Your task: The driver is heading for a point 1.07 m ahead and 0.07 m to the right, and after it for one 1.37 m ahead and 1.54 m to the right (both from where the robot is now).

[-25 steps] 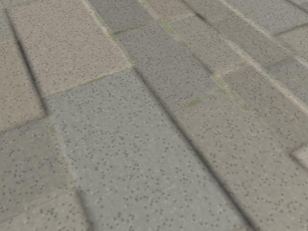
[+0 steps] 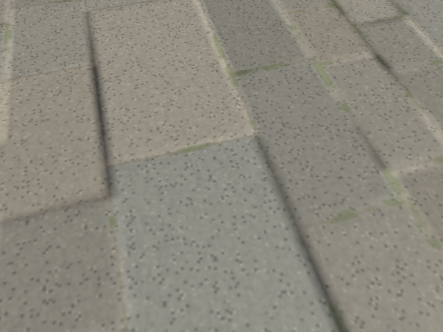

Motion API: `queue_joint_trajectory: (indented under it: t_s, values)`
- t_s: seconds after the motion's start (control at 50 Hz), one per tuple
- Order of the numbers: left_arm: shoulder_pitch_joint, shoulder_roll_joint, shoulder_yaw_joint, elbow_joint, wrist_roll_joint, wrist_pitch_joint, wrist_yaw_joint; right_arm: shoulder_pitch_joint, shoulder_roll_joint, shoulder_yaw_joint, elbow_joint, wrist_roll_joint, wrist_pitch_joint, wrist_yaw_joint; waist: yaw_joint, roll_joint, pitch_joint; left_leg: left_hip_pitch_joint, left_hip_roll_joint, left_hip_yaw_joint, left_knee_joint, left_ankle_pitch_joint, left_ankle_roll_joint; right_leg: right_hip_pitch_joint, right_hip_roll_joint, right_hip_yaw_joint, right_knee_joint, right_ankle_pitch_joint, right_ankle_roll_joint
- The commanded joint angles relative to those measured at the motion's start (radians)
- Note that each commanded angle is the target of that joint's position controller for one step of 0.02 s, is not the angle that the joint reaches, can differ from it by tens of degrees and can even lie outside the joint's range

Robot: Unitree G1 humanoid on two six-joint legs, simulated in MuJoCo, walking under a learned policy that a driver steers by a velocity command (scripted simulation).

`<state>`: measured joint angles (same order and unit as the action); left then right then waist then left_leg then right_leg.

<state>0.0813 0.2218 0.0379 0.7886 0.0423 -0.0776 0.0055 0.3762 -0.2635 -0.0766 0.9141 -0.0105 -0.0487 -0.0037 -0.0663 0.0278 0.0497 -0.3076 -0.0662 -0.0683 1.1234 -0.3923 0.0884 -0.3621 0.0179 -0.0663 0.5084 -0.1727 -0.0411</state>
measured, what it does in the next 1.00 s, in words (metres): walks ahead: left foot, then right foot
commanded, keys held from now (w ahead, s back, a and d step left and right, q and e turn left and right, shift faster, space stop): w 0.40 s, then w+e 0.60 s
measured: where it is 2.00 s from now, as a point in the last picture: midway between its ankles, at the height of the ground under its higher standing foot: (234, 185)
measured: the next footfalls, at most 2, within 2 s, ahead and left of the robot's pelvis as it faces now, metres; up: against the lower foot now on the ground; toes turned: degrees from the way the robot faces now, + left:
left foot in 0.40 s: +0.34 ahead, +0.13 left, +0.00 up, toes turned +10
right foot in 0.94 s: +0.62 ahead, -0.03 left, +0.00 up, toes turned -14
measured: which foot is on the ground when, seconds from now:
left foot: up 0.00-0.38, down 0.40-0.96, up 0.98-1.00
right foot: down 0.00-0.42, up 0.44-0.92, down 0.94-1.00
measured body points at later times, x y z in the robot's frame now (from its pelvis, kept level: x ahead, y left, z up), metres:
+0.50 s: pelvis +0.25 +0.05 +0.00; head +0.28 +0.07 +0.45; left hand +0.21 +0.29 -0.15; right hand +0.43 -0.17 -0.11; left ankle +0.30 +0.12 -0.73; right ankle +0.13 -0.09 -0.65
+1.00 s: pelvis +0.52 +0.03 -0.02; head +0.55 +0.02 +0.43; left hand +0.71 +0.25 -0.13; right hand +0.46 -0.22 -0.16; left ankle +0.34 +0.14 -0.65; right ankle +0.58 -0.02 -0.73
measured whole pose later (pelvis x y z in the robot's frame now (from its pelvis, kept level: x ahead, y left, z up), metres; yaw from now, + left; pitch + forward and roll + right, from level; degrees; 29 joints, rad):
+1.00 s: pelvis +0.52 +0.03 -0.02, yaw -10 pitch +0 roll +0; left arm 0.10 0.23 0.06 0.82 0.03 -0.03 -0.03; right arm 0.38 -0.21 -0.04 0.96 -0.02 -0.06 -0.02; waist -0.02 0.00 0.06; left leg -0.14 0.06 0.17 1.04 -0.45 0.02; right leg -0.43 0.09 -0.12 0.62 -0.21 -0.17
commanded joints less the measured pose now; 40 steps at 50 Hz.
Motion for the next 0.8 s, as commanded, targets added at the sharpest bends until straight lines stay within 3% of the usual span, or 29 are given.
queue_joint_trajectory:
  t_s: [0.02,0.08,0.12,0.22,0.3,0.34,0.36,0.38,0.4,0.42,0.44,0.46,0.48,0.5,0.52,0.56,0.62,0.7,0.8]
  values:
    - [0.143,0.074,0.022,0.002,-0.007,-0.016,0.004,0.013,-0.039,-0.009,-0.070,-0.027,0.014,0.024,0.054,-0.106,-0.055,-0.267,0.113,-0.014,0.065,0.078,-0.017,0.250,-0.285,0.303,-0.293,0.071,-0.104]
    - [0.208,0.080,0.024,0.041,-0.021,-0.047,-0.008,-0.023,-0.015,-0.004,-0.093,-0.029,0.031,0.041,0.042,-0.119,-0.058,-0.293,0.106,-0.011,0.030,0.113,-0.025,0.245,-0.271,0.210,-0.317,0.243,-0.123]
    - [0.239,0.090,0.027,0.060,-0.021,-0.054,-0.013,-0.088,-0.013,0.002,-0.115,-0.033,0.032,0.048,0.047,-0.112,-0.039,-0.349,0.109,-0.015,-0.026,0.171,-0.033,0.257,-0.269,0.163,-0.344,0.267,-0.135]
    - [0.286,0.105,0.026,0.094,-0.027,-0.047,-0.018,-0.298,0.006,0.031,-0.183,-0.029,0.018,0.063,0.078,-0.116,0.006,-0.288,0.109,0.082,-0.364,0.336,-0.050,0.234,-0.216,0.031,-0.375,0.315,-0.117]
    - [0.373,0.143,0.033,0.139,-0.026,-0.031,-0.013,-0.392,-0.012,0.039,-0.215,-0.028,0.010,0.059,0.103,-0.122,0.019,-0.230,0.103,0.142,-0.505,0.286,-0.019,0.333,-0.262,0.034,-0.342,0.390,-0.116]
    - [0.385,0.157,0.035,0.155,-0.025,-0.018,-0.008,-0.375,-0.026,0.035,-0.211,-0.032,0.003,0.049,0.086,-0.130,0.007,-0.173,0.076,0.158,-0.556,0.214,0.012,0.392,-0.276,0.025,-0.263,0.546,-0.109]
    - [0.386,0.163,0.036,0.162,-0.027,-0.011,-0.006,-0.310,-0.034,0.029,-0.189,-0.036,-0.003,0.043,0.055,-0.131,-0.030,-0.081,0.046,0.171,-0.596,0.198,0.030,0.407,-0.268,0.009,-0.168,0.670,-0.100]
    - [0.384,0.157,0.032,0.166,-0.032,-0.003,-0.005,-0.171,-0.049,0.018,-0.138,-0.043,-0.014,0.035,-0.006,-0.099,-0.104,0.101,0.020,0.182,-0.667,0.238,0.052,0.374,-0.234,-0.029,-0.002,0.704,-0.081]
    - [0.376,0.131,0.022,0.146,-0.036,-0.001,-0.005,-0.005,-0.104,-0.001,-0.089,-0.061,-0.025,0.024,-0.066,-0.052,-0.211,0.355,0.126,0.065,-0.667,0.206,0.089,0.212,-0.195,-0.053,0.216,0.493,-0.058]
    - [0.440,0.014,-0.007,0.094,-0.062,-0.003,-0.017,0.099,-0.220,-0.028,-0.083,-0.076,-0.028,0.010,-0.059,0.182,-0.348,0.686,0.461,-0.397,-0.721,0.150,0.203,-0.165,-0.050,-0.086,0.595,-0.110,-0.013]
    - [0.414,0.109,0.022,0.111,-0.044,0.003,-0.007,0.096,-0.216,-0.035,-0.079,-0.026,-0.012,0.003,-0.066,0.133,-0.356,0.621,0.508,-0.565,-0.830,0.165,0.232,-0.273,0.002,0.050,0.752,-0.349,-0.019]
    - [0.338,0.122,0.031,0.093,-0.039,0.007,-0.007,-0.006,-0.166,-0.020,-0.087,-0.013,-0.012,0.003,-0.022,0.065,-0.194,0.489,0.456,-0.385,-0.839,0.177,0.198,-0.320,-0.055,0.103,0.769,-0.275,-0.033]
    - [0.309,0.096,0.025,0.092,-0.041,0.003,-0.012,-0.075,-0.094,-0.001,-0.092,-0.014,-0.020,0.008,0.010,0.037,-0.103,0.349,0.407,-0.268,-0.882,0.222,0.158,-0.292,-0.088,0.108,0.709,-0.201,-0.036]
    - [0.310,0.082,0.026,0.105,-0.038,0.011,-0.014,-0.112,-0.052,0.011,-0.090,-0.014,-0.030,0.009,0.040,0.032,-0.052,0.258,0.361,-0.174,-0.921,0.251,0.110,-0.244,-0.109,0.108,0.651,-0.161,-0.035]
    - [0.331,0.072,0.027,0.117,-0.021,0.026,-0.019,-0.126,-0.025,0.018,-0.081,-0.010,-0.038,0.005,0.069,0.053,-0.026,0.191,0.326,-0.104,-0.950,0.277,0.078,-0.197,-0.119,0.109,0.618,-0.137,-0.027]
    - [0.345,0.049,0.029,0.128,-0.012,0.049,-0.032,-0.098,-0.025,0.019,-0.064,-0.010,-0.057,0.002,0.085,0.046,-0.025,0.165,0.310,-0.034,-0.979,0.354,0.068,-0.174,-0.110,0.102,0.617,-0.092,-0.020]
    - [0.256,0.038,0.033,0.101,-0.013,0.062,-0.044,-0.050,-0.045,0.012,-0.037,-0.004,-0.073,-0.002,0.088,0.034,0.008,0.193,0.304,0.060,-1.005,0.438,0.061,-0.275,-0.120,0.099,0.584,0.011,-0.010]
    - [0.113,0.029,0.027,0.050,-0.014,0.061,-0.053,-0.003,-0.033,0.018,-0.011,-0.005,-0.072,-0.008,0.068,0.033,0.042,0.228,0.280,0.168,-1.000,0.529,0.043,-0.339,-0.111,0.065,0.425,0.147,-0.001]
    - [-0.051,0.013,0.006,-0.018,-0.009,0.057,-0.066,0.078,-0.060,0.016,0.029,-0.006,-0.063,-0.024,0.024,0.031,0.068,0.327,0.302,0.256,-0.963,0.695,0.024,-0.290,-0.077,-0.046,0.186,0.180,-0.034]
